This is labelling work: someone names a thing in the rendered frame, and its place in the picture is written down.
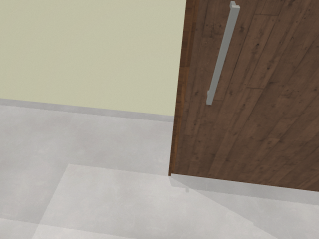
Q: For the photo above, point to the wardrobe door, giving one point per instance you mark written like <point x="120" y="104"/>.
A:
<point x="263" y="124"/>

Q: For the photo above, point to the handle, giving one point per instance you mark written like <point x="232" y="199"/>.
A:
<point x="230" y="25"/>

